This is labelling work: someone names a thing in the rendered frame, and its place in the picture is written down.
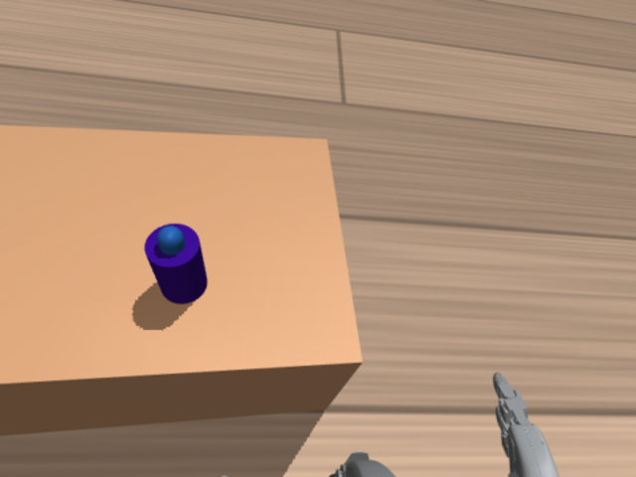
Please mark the right robot hand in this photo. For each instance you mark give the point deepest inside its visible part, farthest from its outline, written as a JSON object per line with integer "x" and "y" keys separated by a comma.
{"x": 523, "y": 442}

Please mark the bottle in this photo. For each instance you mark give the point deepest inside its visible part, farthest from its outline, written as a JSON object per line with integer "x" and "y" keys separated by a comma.
{"x": 175, "y": 255}

